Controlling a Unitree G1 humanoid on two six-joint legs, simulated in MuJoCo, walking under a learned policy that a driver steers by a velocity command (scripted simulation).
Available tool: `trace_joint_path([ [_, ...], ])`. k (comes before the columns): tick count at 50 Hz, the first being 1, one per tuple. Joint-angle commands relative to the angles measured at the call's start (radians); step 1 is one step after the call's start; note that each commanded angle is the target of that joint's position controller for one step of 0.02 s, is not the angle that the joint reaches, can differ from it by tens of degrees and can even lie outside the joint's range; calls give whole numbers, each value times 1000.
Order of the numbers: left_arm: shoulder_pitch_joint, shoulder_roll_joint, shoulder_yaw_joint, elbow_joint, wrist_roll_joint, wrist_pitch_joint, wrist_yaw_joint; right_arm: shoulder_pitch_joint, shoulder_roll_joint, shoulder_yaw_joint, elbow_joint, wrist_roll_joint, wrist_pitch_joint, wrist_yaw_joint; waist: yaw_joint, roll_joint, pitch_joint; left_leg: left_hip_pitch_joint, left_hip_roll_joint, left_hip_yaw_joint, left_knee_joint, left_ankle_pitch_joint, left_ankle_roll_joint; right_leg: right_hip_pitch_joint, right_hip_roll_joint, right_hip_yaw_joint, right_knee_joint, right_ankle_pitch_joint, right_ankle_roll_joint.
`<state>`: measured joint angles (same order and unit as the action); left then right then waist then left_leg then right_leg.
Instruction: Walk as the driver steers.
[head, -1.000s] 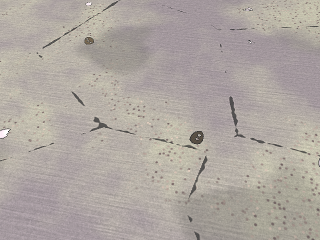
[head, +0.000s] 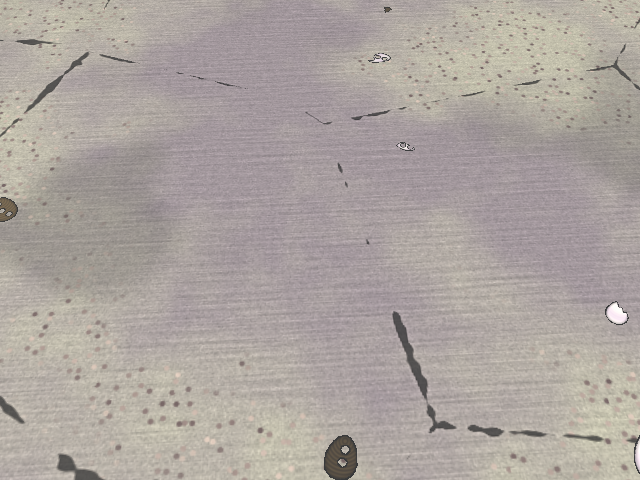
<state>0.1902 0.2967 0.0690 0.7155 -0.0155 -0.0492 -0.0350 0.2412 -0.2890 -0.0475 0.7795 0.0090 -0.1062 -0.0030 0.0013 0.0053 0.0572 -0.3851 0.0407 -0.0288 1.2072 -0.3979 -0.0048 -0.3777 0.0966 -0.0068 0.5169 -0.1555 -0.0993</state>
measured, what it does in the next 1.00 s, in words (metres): walks ahead, turning right: left foot, then right foot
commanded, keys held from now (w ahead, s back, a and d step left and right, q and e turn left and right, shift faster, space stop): w+e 0.40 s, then w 0.44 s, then w+q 0.16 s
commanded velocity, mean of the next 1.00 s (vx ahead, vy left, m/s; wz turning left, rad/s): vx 0.50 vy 0.00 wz -0.33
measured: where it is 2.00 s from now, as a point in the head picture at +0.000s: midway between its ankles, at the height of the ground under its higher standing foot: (388, 237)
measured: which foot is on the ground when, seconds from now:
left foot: up 0.00-0.32, down 0.34-0.84, up 0.86-1.00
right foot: down 0.00-0.34, up 0.36-0.80, down 0.82-1.00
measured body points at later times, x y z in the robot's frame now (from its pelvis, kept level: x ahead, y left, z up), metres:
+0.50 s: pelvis +0.28 +0.05 +0.01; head +0.30 +0.05 +0.46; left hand +0.46 +0.29 -0.10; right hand +0.33 -0.25 -0.09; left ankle +0.34 +0.14 -0.73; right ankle +0.19 -0.07 -0.64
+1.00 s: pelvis +0.51 -0.09 +0.01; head +0.53 -0.11 +0.46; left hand +0.72 +0.12 -0.09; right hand +0.50 -0.39 -0.12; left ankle +0.53 +0.07 -0.64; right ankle +0.51 -0.18 -0.73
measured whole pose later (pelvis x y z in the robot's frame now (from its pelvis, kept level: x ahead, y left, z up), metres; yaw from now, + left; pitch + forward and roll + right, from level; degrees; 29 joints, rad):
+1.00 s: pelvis +0.51 -0.09 +0.01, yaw -18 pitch +1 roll -1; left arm 0.23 0.26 0.05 0.72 0.01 -0.07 -0.02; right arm 0.27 -0.31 -0.05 0.85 0.03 -0.07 0.01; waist -0.01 0.04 0.03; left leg -0.50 0.08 -0.04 1.13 -0.32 0.01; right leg -0.25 0.03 -0.08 0.41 -0.18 -0.05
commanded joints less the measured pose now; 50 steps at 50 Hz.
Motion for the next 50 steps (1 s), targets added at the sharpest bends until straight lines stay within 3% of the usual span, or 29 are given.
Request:
trace_joint_path([
  [1, 22, 118, 31, -76, 15, -15, 15, -15, -132, -37, -98, -18, -17, -2, -12, -32, -113, -241, 69, -67, -78, 54, -16, 258, -286, 420, -275, 192, -227],
  [4, 33, 144, 39, -72, 4, -17, 31, -48, -90, -25, -112, -26, 7, -5, -17, -34, -73, -209, 57, -24, -255, 143, -61, 130, -233, 304, -298, 260, -205],
  [6, 61, 161, 45, -63, -2, -12, 41, -130, -65, -14, -133, -29, 7, -3, 16, -47, -60, -172, 30, -17, -422, 308, -72, 90, -188, 256, -291, 220, -165],
  [8, 92, 165, 47, -53, -5, -5, 47, -202, -54, -7, -148, -20, 1, 4, 49, -70, -61, -111, -8, -11, -563, 440, -74, 72, -167, 249, -277, 144, -134],
  [10, 132, 165, 48, -38, -10, 1, 48, -251, -69, -11, -164, -6, -4, 11, 70, -84, -61, -81, -30, -24, -633, 480, -71, 96, -182, 292, -256, 82, -120],
  [13, 155, 152, 46, -29, -13, 9, 52, -259, -109, -27, -173, 0, -16, 21, 58, -104, -65, -61, -35, -61, -706, 411, -43, 188, -218, 390, -172, 17, -99],
  [15, 135, 146, 46, -36, -8, 13, 53, -190, -129, -40, -158, 2, -25, 22, 12, -131, -75, 28, -37, -51, -741, 344, -7, 205, -220, 430, -101, 32, -75],
  [16, 131, 117, 36, -41, -4, 13, 51, -107, -149, -53, -138, -5, -30, 16, -32, -125, -116, 159, -25, -44, -769, 338, 22, 183, -181, 409, -16, 62, -48],
  [17, 132, 57, 14, -56, 6, 9, 47, 23, -196, -68, -126, -23, -33, 8, -91, -44, -233, 386, 116, -170, -758, 279, 83, 91, -122, 336, 227, -13, -11],
  [18, 262, -8, -7, -85, -15, -1, 47, 127, -286, -90, -98, -38, -21, 6, -51, 251, -367, 716, 349, -602, -831, 82, 247, -240, 24, 186, 563, -386, 62],
  [19, 274, 82, 4, -74, -29, -4, 50, 137, -222, -80, -89, -11, -13, 14, -61, 273, -342, 716, 400, -798, -899, -183, 272, -404, -52, 185, 732, -432, 78],
  [20, 179, 153, 24, -74, -25, 1, 51, 88, -147, -60, -105, -7, -8, 10, -89, 159, -211, 606, 349, -650, -919, -199, 224, -441, -92, 185, 785, -339, 85],
  [21, 115, 150, 25, -84, -11, 6, 53, 46, -121, -49, -105, -15, -2, 10, -82, 92, -137, 492, 297, -506, -924, -71, 190, -416, -121, 152, 775, -264, 89],
  [22, 79, 131, 24, -95, 1, 5, 50, 19, -99, -40, -95, -21, 2, 11, -67, 76, -81, 395, 254, -410, -944, 51, 185, -391, -141, 150, 728, -215, 91],
  [24, 82, 90, 20, -97, -7, 6, 40, 6, -75, -30, -78, -26, -2, 13, -33, 109, -48, 291, 198, -279, -987, 196, 179, -310, -169, 139, 649, -175, 87],
  [28, 28, 37, 1, -117, 4, 9, 33, 19, -118, -43, -39, -7, -11, 17, -21, 84, -35, 271, 206, -175, -1050, 340, 225, -313, -184, 105, 454, -102, 100],
  [32, -87, 14, -17, -136, 5, -10, 13, 43, -155, -49, -7, 6, 3, 13, -55, 67, -25, 267, 173, -60, -1062, 414, 201, -240, -183, 43, 203, 97, 101],
  [35, -173, 23, -18, -159, -3, -17, 3, 105, -173, -50, 29, 16, 15, 14, -84, 69, -11, 305, 190, -41, -1049, 424, 188, -198, -161, 17, 100, 136, 92],
  [38, -205, 47, -10, -178, -5, -21, -5, 130, -190, -54, 58, 24, 32, 11, -70, 86, -1, 380, 228, -45, -1006, 496, 168, -170, -143, 8, 32, 69, 56],
  [39, -174, 62, -2, -172, -2, -22, -5, 123, -199, -56, 63, 26, 37, 9, -41, 91, -19, 392, 227, -32, -959, 599, 156, -106, -125, -8, 6, 50, 39],
  [40, -89, 85, 13, -147, 4, -22, -2, 108, -202, -54, 65, 30, 42, 5, 15, 85, -70, 379, 202, 6, -855, 749, 134, 34, -98, -34, -36, 68, 15],
  [41, 54, 130, 38, -100, 9, -18, 7, 115, -179, -44, 66, 25, 43, 2, 80, 66, -162, 314, 154, 50, -681, 809, 106, 251, -88, -38, -41, 82, -13],
  [42, 238, 208, 61, -68, 18, -11, 21, 108, -125, -19, 36, -6, 38, 0, 150, -58, -307, 99, 100, 92, -361, 524, 62, 550, -285, 189, -9, 115, -80],
  [43, 249, 268, 64, -64, 21, -8, 21, 214, -19, 14, 18, -5, 19, 6, 79, -298, -408, -254, -71, 41, -48, -157, 13, 775, -497, 650, -141, -105, -228],
  [44, 244, 174, 43, -66, 13, -11, 19, 154, -129, -12, 33, 22, 6, 12, 122, -183, -360, -360, -25, -80, 66, -183, 24, 722, -486, 677, -195, -231, -208],
  [45, 185, 139, 28, -65, 10, -17, 20, 78, -160, -24, 6, 41, 0, 17, 108, -153, -223, -410, 16, -70, 69, -92, 36, 606, -455, 522, -213, -185, -168],
  [47, 76, 76, 10, -62, 19, -28, 13, 19, -136, -27, 8, 17, 10, 9, 49, -66, -96, -341, 79, -55, -25, 59, 32, 385, -363, 322, -281, -29, -114],
  [48, 48, 74, 10, -58, 27, -37, 13, 59, -120, -28, 14, 19, 23, 10, 10, -121, -96, -275, 98, -70, -42, 105, 23, 317, -363, 273, -311, 31, -117],
  [50, 31, 67, 14, -37, 26, -58, 12, 86, -80, -23, 26, 21, 47, 9, -18, -104, -79, -237, 99, -77, -69, 144, 4, 252, -355, 182, -357, 134, -123],
])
